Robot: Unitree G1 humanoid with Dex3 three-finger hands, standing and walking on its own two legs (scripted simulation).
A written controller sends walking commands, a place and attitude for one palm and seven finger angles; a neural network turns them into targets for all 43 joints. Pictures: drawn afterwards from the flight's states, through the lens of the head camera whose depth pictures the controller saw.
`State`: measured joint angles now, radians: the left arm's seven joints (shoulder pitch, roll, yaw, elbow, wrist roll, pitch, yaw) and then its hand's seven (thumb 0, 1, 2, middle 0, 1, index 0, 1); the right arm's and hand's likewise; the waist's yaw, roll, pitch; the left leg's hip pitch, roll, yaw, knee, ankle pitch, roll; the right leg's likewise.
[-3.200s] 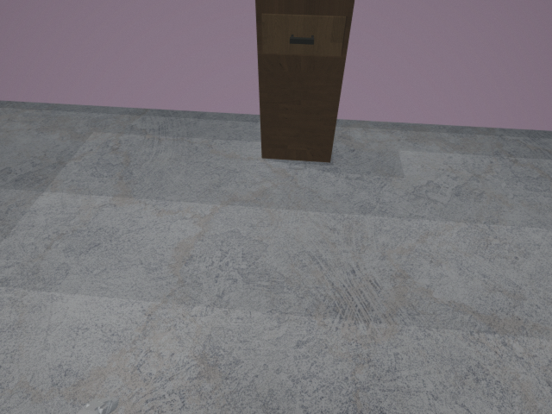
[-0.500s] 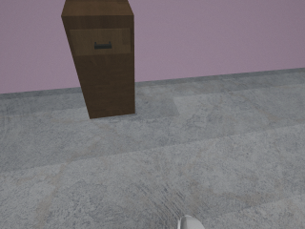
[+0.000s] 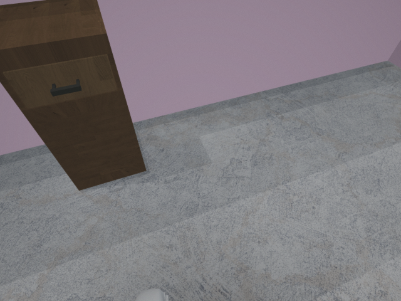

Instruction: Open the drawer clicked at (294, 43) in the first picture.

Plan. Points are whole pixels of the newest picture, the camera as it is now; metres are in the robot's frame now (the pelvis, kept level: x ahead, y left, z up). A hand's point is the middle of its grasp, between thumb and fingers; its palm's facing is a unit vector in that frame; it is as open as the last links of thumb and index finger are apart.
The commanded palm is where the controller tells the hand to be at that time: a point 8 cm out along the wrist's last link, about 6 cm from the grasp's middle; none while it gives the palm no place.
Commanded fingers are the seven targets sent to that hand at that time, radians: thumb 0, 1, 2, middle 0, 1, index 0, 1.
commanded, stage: walk to a spot facing it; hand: left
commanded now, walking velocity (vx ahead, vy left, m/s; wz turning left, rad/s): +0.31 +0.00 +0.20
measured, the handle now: (66, 86) +0.85 +0.55 -0.08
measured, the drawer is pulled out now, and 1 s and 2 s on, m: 0.00 0.00 0.00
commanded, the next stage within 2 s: turn to face it in 0.10 s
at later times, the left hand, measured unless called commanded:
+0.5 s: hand (100, 296) +0.17 +0.25 -0.18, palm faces +0.22 -0.96 -0.17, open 7.3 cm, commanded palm none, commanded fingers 0.00 0.90 0.90 -0.20 -0.30 -0.20 -0.30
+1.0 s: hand (120, 277) +0.20 +0.20 -0.14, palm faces +0.38 -0.89 -0.27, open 7.3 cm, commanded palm none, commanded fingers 0.00 0.90 0.90 -0.20 -0.30 -0.20 -0.30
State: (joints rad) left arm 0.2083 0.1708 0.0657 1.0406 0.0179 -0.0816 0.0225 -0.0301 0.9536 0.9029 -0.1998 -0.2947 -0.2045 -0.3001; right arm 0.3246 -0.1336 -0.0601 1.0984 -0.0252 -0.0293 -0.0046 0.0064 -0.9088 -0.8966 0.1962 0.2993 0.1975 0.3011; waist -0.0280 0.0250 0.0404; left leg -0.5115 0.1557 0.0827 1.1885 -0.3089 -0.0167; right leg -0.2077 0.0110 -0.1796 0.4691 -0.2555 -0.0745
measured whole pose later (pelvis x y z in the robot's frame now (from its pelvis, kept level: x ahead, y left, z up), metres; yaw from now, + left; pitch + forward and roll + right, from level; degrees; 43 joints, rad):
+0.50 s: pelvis +0.17 +0.06 +0.00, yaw +9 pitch -2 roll -2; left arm 0.24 0.18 0.06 1.03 0.02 0.01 0.02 0.01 0.91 0.90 -0.20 -0.29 -0.20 -0.30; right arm 0.18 -0.17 -0.05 1.01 -0.01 -0.03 -0.01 -0.01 -0.95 -0.90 0.20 0.30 0.20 0.30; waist 0.02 -0.02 0.09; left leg -0.32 0.00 0.11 0.52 -0.16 0.08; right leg -0.48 -0.10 -0.05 1.14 -0.39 0.07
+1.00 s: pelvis +0.20 +0.00 +0.01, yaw +21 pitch -1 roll +2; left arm 0.23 0.14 0.03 0.95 0.02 0.00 0.04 0.00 0.93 0.90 -0.20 -0.29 -0.21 -0.30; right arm 0.23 -0.22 -0.09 1.00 -0.02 0.07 0.01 0.00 -0.91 -0.90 0.20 0.30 0.20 0.30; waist -0.02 0.04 0.05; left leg -0.47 0.03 0.00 1.08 -0.37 -0.06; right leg -0.21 -0.08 -0.16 0.49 -0.27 -0.04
